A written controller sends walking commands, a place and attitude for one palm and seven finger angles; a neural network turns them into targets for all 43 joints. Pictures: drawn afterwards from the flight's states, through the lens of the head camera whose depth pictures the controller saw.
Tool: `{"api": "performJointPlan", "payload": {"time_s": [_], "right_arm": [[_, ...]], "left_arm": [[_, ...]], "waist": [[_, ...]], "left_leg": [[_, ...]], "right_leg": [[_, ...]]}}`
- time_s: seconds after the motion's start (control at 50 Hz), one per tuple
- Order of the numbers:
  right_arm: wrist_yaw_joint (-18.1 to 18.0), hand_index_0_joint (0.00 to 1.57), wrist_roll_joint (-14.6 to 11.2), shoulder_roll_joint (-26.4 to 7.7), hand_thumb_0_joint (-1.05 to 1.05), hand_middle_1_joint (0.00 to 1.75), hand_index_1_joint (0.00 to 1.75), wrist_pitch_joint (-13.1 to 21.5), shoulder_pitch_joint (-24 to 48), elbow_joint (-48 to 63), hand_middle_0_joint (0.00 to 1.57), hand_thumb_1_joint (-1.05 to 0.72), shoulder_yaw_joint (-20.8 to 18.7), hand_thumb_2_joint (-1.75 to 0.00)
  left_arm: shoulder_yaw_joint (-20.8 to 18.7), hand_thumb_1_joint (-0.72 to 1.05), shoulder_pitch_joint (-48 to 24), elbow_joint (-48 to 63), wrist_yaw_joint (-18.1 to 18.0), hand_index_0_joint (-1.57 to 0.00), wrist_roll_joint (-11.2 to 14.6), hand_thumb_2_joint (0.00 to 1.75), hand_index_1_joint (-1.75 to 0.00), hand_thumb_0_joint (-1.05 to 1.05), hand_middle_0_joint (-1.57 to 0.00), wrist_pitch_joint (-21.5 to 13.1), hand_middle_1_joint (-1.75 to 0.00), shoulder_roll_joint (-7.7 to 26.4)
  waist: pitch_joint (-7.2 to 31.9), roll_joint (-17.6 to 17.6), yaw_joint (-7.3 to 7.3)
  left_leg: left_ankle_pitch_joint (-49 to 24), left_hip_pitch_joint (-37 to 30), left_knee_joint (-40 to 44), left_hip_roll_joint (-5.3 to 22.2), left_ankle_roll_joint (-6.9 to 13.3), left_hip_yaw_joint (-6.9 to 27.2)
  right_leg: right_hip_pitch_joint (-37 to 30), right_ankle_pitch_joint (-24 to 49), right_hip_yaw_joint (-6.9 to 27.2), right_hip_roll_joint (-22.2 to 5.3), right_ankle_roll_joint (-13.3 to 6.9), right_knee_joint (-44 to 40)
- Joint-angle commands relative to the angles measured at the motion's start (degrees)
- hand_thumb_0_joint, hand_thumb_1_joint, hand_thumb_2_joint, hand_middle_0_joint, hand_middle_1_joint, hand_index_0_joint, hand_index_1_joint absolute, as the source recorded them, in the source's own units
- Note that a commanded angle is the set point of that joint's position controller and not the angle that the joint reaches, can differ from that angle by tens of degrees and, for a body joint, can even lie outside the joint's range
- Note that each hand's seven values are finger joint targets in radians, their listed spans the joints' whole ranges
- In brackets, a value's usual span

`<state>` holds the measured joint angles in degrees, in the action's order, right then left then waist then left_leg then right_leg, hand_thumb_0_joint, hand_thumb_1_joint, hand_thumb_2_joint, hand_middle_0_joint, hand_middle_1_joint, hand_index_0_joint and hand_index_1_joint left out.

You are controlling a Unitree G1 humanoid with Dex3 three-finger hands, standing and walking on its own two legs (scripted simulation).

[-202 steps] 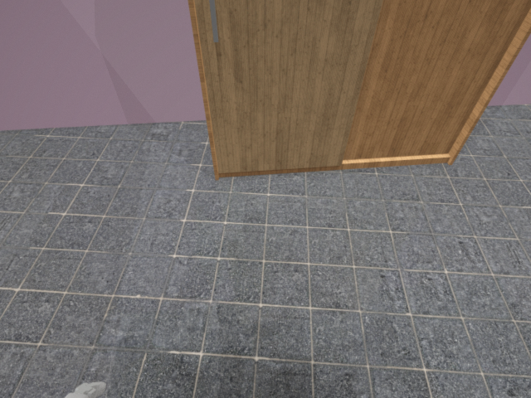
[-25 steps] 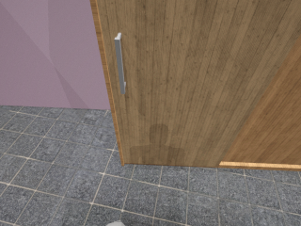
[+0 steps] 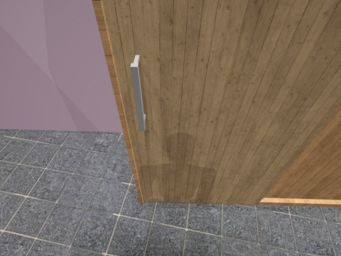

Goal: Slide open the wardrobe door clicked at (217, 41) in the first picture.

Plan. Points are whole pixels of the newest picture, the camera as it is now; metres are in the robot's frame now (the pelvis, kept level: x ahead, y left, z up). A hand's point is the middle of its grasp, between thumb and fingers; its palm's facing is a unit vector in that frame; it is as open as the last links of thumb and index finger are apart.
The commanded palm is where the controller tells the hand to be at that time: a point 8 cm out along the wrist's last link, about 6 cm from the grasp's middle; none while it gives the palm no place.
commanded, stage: come to a stop and stand still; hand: left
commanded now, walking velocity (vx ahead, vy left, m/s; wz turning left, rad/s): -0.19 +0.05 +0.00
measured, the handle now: (139, 97) +0.50 +0.11 +0.10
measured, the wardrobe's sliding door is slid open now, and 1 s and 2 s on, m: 0.00 0.00 0.00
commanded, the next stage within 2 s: look again from close up in 1.38 s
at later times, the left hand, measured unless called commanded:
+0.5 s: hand out of the picture +0.05 +0.17 -0.18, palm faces +0.04 -0.97 -0.24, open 7.3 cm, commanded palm none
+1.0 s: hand out of the picture +0.04 +0.15 -0.17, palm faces +0.03 -0.97 -0.24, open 7.3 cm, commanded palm none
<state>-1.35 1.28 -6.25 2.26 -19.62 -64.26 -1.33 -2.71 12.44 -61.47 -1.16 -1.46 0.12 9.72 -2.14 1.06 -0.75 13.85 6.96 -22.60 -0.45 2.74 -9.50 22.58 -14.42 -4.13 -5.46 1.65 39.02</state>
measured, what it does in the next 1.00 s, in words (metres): steps on the spot: right foot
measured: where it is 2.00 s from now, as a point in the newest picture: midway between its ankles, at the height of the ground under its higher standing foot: outside the picture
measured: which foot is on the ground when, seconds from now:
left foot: down 0.00-1.00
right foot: up 0.00-0.02, down 0.04-1.00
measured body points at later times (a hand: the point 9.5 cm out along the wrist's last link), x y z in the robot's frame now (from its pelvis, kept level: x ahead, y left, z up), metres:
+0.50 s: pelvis +0.01 -0.01 -0.01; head +0.01 -0.03 +0.44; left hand +0.05 +0.22 -0.16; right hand +0.04 -0.24 -0.17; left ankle -0.01 +0.09 -0.74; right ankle +0.08 -0.13 -0.74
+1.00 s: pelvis +0.04 -0.02 +0.00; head +0.05 -0.06 +0.45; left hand +0.04 +0.21 -0.15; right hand +0.02 -0.23 -0.18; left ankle -0.01 +0.09 -0.74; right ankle +0.08 -0.13 -0.74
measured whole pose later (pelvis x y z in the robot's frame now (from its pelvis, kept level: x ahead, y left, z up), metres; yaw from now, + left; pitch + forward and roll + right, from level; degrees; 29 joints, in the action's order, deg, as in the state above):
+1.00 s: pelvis +0.04 -0.02 +0.00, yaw +1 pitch -1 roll +1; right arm -0.9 1.1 -9.2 1.1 -19.1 -62.6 0.9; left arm 0.5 14.8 -64.8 -1.4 -0.7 -0.9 7.8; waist -2.5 -3.1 -0.2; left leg 16.9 4.8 -23.0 1.0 0.0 -7.8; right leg 15.3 -11.7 -5.7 -3.5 -0.9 28.2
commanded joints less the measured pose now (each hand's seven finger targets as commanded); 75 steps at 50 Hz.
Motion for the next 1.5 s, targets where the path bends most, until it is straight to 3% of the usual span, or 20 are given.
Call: {"api": "performJointPlan", "payload": {"time_s": [0.0, 0.02, 0.04, 0.06, 0.08, 0.14, 0.22, 0.3, 0.34, 0.36, 0.38, 0.4, 0.42, 0.46, 0.48, 0.52, 0.56, 0.74, 0.98, 1.48], "right_arm": [[-0.8, 0.20, -0.8, -4.9, 0.00, 0.30, 0.30, 0.1, -2.1, 0.6, 0.20, -0.90, -0.8, -0.90], [-0.5, 0.20, -1.3, -3.5, 0.00, 0.30, 0.30, -0.3, -3.2, 0.5, 0.20, -0.90, -0.6, -0.90], [-0.1, 0.20, -1.3, -3.1, 0.00, 0.30, 0.30, -1.0, -3.8, 0.4, 0.20, -0.90, -0.6, -0.90], [-0.2, 0.20, -1.1, -2.9, 0.00, 0.30, 0.30, -1.9, -5.0, -0.1, 0.20, -0.90, -0.7, -0.90], [-0.3, 0.20, -1.0, -3.7, 0.00, 0.30, 0.30, -2.4, -5.3, -0.3, 0.20, -0.90, -1.1, -0.90], [-0.3, 0.20, -0.8, -3.4, 0.00, 0.30, 0.30, -3.2, -5.7, -0.6, 0.20, -0.90, -1.4, -0.90], [-0.2, 0.20, -0.5, -4.0, 0.00, 0.30, 0.30, -3.6, -5.1, 0.9, 0.20, -0.90, -2.0, -0.90], [-0.2, 0.20, -0.2, -5.8, 0.00, 0.30, 0.30, -2.9, -2.2, 2.8, 0.20, -0.90, -2.1, -0.90], [-0.4, 0.20, -0.3, -6.8, 0.00, 0.30, 0.30, -2.5, 0.1, 3.8, 0.20, -0.90, -2.1, -0.90], [-0.1, 0.20, -1.4, -10.0, 0.00, 0.30, 0.30, -1.4, 6.7, 9.4, 0.20, -0.90, -2.1, -0.90], [0.4, 0.20, -0.8, -6.6, 0.00, 0.30, 0.30, -2.1, 1.9, 10.3, 0.20, -0.90, -1.9, -0.90], [0.7, 0.20, -0.6, -6.1, 0.00, 0.30, 0.30, -2.4, -0.6, 9.9, 0.20, -0.90, -1.3, -0.90], [0.8, 0.20, -0.3, -6.0, 0.00, 0.30, 0.30, -2.3, -2.7, 9.9, 0.20, -0.90, -1.3, -0.90], [0.8, 0.20, 0.2, -7.0, 0.00, 0.30, 0.30, -1.8, -2.1, 11.0, 0.20, -0.90, -0.8, -0.90], [0.8, 0.20, 0.0, -8.1, 0.00, 0.30, 0.30, -1.6, -0.7, 11.8, 0.20, -0.90, -0.7, -0.90], [0.7, 0.20, -0.1, -9.4, 0.00, 0.30, 0.30, -1.4, 0.4, 12.5, 0.20, -0.90, -0.5, -0.90], [0.5, 0.20, -0.2, -9.3, 0.00, 0.30, 0.30, -1.1, -1.0, 11.7, 0.20, -0.90, -0.1, -0.90], [0.3, 0.20, -0.2, -8.8, 0.00, 0.30, 0.30, -0.6, -2.4, 7.3, 0.20, -0.90, 1.1, -0.90], [-0.2, 0.20, -0.3, -6.8, 0.00, 0.30, 0.30, -0.4, -4.1, 1.9, 0.20, -0.90, 1.6, -0.90], [-0.6, 0.20, -0.3, -5.6, 0.00, 0.30, 0.30, -0.8, -4.2, -0.2, 0.20, -0.90, 1.3, -0.90]], "left_arm": [[0.5, 0.90, 8.8, -0.7, -1.0, -0.20, 0.3, 0.90, -0.30, 0.00, -0.20, -1.5, -0.30, 3.6], [0.7, 0.90, 7.9, -0.8, -1.2, -0.20, 0.5, 0.90, -0.30, 0.00, -0.20, -1.6, -0.30, 5.8], [0.5, 0.90, 6.4, 0.0, -1.3, -0.20, 0.7, 0.90, -0.30, 0.00, -0.20, -1.4, -0.30, 7.0], [0.0, 0.90, 5.2, 0.5, -1.5, -0.20, 0.7, 0.90, -0.30, 0.00, -0.20, -1.5, -0.30, 8.0], [-0.1, 0.90, 4.8, 0.9, -1.6, -0.20, 0.9, 0.90, -0.30, 0.00, -0.20, -1.4, -0.30, 7.5], [-0.6, 0.90, 1.7, 2.2, -2.0, -0.20, 0.9, 0.90, -0.30, 0.00, -0.20, -0.5, -0.30, 7.3], [-1.3, 0.90, -0.1, 3.5, -2.0, -0.20, 0.6, 0.90, -0.30, 0.00, -0.20, 0.6, -0.30, 7.2], [-1.0, 0.90, -0.8, 4.6, -1.7, -0.20, 0.4, 0.90, -0.30, 0.00, -0.20, 1.1, -0.30, 4.7], [-0.7, 0.90, -0.1, 4.5, -1.5, -0.20, 0.2, 0.90, -0.30, 0.00, -0.20, 1.1, -0.30, 3.7], [0.4, 0.90, 7.7, 1.8, -3.5, -0.20, 1.1, 0.90, -0.30, 0.00, -0.20, 0.4, -0.30, 5.7], [0.0, 0.90, 4.7, 4.5, -2.8, -0.20, 0.6, 0.90, -0.30, 0.00, -0.20, -0.6, -0.30, 8.9], [0.1, 0.90, 2.5, 5.7, -2.2, -0.20, 0.5, 0.90, -0.30, 0.00, -0.20, -0.8, -0.30, 9.8], [0.2, 0.90, 1.3, 6.6, -1.8, -0.20, 0.4, 0.90, -0.30, 0.00, -0.20, -0.5, -0.30, 9.1], [0.9, 0.90, 0.5, 6.9, -1.2, -0.20, 0.4, 0.90, -0.30, 0.00, -0.20, -0.2, -0.30, 6.6], [1.3, 0.90, 1.6, 6.6, -1.0, -0.20, 0.3, 0.90, -0.30, 0.00, -0.20, -0.1, -0.30, 5.9], [1.8, 0.90, 3.8, 5.3, -0.8, -0.20, 0.3, 0.90, -0.30, 0.00, -0.20, -0.5, -0.30, 5.0], [2.1, 0.90, 3.6, 4.6, -0.6, -0.20, 0.5, 0.90, -0.30, 0.00, -0.20, -1.0, -0.30, 5.3], [2.3, 0.90, 4.6, 1.5, -0.6, -0.20, 0.8, 0.90, -0.30, 0.00, -0.20, -1.9, -0.30, 5.7], [2.1, 0.90, 4.7, -1.7, -0.8, -0.20, 1.0, 0.90, -0.30, 0.00, -0.20, -2.1, -0.30, 5.0], [1.7, 0.90, 4.5, -2.3, -0.9, -0.20, 0.8, 0.90, -0.30, 0.00, -0.20, -2.2, -0.30, 4.9]], "waist": [[1.1, -0.2, 2.67], [1.1, 2.5, 1.26], [-1.4, 1.3, 0.63], [1.2, 8.6, 0.06], [3.2, 11.4, 0.31], [2.7, 6.6, -0.14], [1.8, 4.2, 0.13], [0.8, -5.2, 0.85], [0.2, -6.0, 1.77], [1.3, -4.2, 3.60], [6.0, -2.0, 1.05], [5.5, -1.3, -0.28], [2.8, -3.7, -1.24], [-2.4, -9.6, -0.58], [-3.9, -7.9, 0.42], [-4.2, -2.0, 1.14], [-3.4, -0.2, 0.29], [-1.6, 0.1, -0.08], [-1.2, -0.7, 0.49], [-1.7, -0.4, 0.53]], "left_leg": [[-12.8, 8.0, -2.2, 9.5, -0.5, 6.3], [-0.3, 10.6, -1.7, 6.8, -2.3, 5.7], [4.1, 11.1, -0.9, 5.1, -3.1, 6.0], [3.8, 9.2, -2.0, 4.9, -3.8, 5.2], [5.0, 5.9, -4.6, 4.3, -3.9, 4.4], [2.2, 4.2, -5.3, 4.7, -3.9, 4.8], [-1.4, 4.1, -5.0, 5.1, -3.4, 5.5], [-6.9, 6.2, 2.0, 9.7, -1.3, 9.5], [-8.4, 8.0, 4.2, 11.0, -0.5, 10.1], [-11.1, 9.6, -8.1, 11.4, -2.0, 6.1], [7.2, 10.0, -7.3, 4.8, -2.9, 5.4], [9.4, 7.4, -5.7, 3.9, -2.8, 5.6], [8.1, 5.5, -3.5, 4.3, -1.8, 6.4], [8.9, 10.6, 3.4, 8.2, 0.0, 11.0], [10.7, 13.7, 5.8, 9.5, 0.4, 12.2], [10.3, 14.2, 5.5, 8.6, 0.4, 11.2], [6.7, 10.7, 5.1, 7.6, 0.1, 10.2], [0.0, 4.4, 5.2, 6.9, -0.7, 8.3], [-3.2, 4.4, 5.0, 7.1, -1.4, 7.3], [-3.0, 3.2, 4.3, 7.3, -2.1, 6.4]], "right_leg": [[-17.0, 20.7, 4.8, -2.6, -0.9, -16.7], [-18.2, 29.0, 9.1, -7.8, -3.2, -15.9], [-16.0, 32.6, 8.8, -10.2, -4.9, -14.9], [-14.9, 32.4, 10.5, -10.3, -6.9, -14.3], [-12.8, 30.0, 11.0, -11.1, -7.8, -16.4], [-10.2, 23.2, 10.0, -10.6, -8.4, -17.0], [-6.9, 13.4, 8.9, -8.6, -7.2, -16.5], [-7.2, 7.6, 3.1, -2.0, -3.6, -11.1], [-9.3, 6.5, 1.4, -0.2, -2.5, -9.5], [-10.8, 19.9, 5.7, -4.7, -4.1, -8.7], [-10.4, 8.2, 10.8, -8.2, -6.6, -12.4], [-5.8, -6.2, 12.2, -8.4, -8.0, -15.0], [-0.4, -12.3, 10.3, -6.1, -7.4, -14.7], [-0.6, -8.4, 4.2, -0.4, -4.5, -10.9], [-3.4, -4.8, 2.8, 0.8, -3.9, -9.8], [-6.6, -1.4, 3.9, 0.4, -3.8, -11.4], [-6.5, -0.4, 5.4, -0.6, -4.1, -13.2], [-8.8, 5.2, 5.7, -2.0, -4.3, -15.5], [-12.9, 11.6, 4.8, -2.6, -4.6, -15.1], [-13.5, 12.7, 4.9, -2.6, -5.0, -17.2]]}}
